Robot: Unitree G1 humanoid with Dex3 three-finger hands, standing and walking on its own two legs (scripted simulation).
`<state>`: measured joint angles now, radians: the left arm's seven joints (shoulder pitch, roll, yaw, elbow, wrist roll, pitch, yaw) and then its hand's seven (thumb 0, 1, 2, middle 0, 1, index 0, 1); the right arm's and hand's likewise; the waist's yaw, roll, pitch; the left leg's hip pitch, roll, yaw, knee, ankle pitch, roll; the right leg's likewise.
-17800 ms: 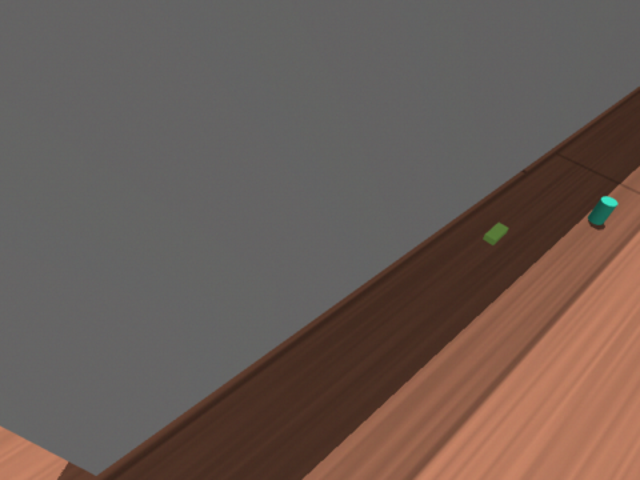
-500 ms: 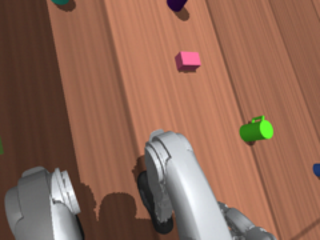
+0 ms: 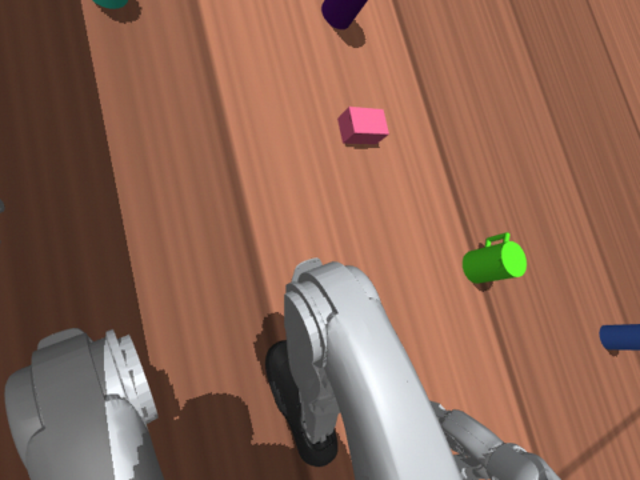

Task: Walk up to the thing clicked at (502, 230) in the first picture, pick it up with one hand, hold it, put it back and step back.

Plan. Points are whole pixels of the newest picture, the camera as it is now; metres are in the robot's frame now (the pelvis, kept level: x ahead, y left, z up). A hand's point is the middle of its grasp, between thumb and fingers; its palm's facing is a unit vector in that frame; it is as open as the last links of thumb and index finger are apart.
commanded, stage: rest palm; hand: left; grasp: from above
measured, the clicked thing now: out of the picture +0.42 +0.31 -0.28
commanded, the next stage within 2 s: close in 0.26 s
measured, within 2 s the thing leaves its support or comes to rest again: neither
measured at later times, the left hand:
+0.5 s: hand out of the picture +0.39 +0.30 -0.26, palm faces -0.47 -0.11 -0.87, open 14.1 cm
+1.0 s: hand out of the picture +0.40 +0.31 -0.26, palm faces -0.48 -0.13 -0.87, open 13.4 cm
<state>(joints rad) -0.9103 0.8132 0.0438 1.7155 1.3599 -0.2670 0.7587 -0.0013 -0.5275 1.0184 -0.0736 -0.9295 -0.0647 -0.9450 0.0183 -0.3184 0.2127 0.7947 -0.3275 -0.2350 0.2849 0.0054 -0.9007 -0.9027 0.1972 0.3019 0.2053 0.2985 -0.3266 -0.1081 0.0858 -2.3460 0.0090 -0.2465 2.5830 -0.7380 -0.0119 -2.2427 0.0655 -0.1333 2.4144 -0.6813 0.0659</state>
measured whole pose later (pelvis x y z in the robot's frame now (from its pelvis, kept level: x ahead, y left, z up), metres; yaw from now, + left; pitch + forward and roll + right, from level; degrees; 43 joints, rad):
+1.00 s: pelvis +0.00 +0.00 +0.00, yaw -1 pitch +26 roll -14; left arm -0.94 0.91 0.05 1.73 1.29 -0.27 0.68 0.00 -0.38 0.90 -0.19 -0.90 -0.19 -0.89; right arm 0.04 -0.35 0.26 0.76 -0.31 -0.27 0.30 0.01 -0.90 -0.90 0.20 0.30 0.20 0.30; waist -0.34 -0.14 0.15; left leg -2.33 0.00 -0.27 2.59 -0.74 -0.01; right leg -2.21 0.07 -0.15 2.40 -0.68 0.07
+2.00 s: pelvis -0.01 +0.00 +0.01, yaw -1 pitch +26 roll -15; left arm -0.97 0.92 0.03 1.74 1.28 -0.26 0.70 0.02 -0.22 0.66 -0.57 -0.76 -0.28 -0.60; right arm 0.04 -0.34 0.30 0.69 -0.31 -0.27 0.29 0.01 -0.89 -0.90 0.20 0.30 0.20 0.30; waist -0.36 -0.14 0.16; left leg -2.32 0.01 -0.28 2.56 -0.72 -0.01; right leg -2.20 0.07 -0.16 2.36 -0.66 0.08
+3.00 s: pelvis -0.01 -0.01 +0.03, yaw +4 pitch +32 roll -10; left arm -0.86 0.72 0.04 1.39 1.28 -0.25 0.39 0.02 -0.08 0.48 -0.90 -0.66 -0.39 -0.38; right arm 0.13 -0.31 0.08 0.73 -0.15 -0.12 0.21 0.01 -0.90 -0.90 0.20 0.30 0.20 0.30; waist -0.24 -0.01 -0.04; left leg -2.33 0.00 -0.18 2.44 -0.68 -0.02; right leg -2.24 0.03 -0.09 2.33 -0.66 0.05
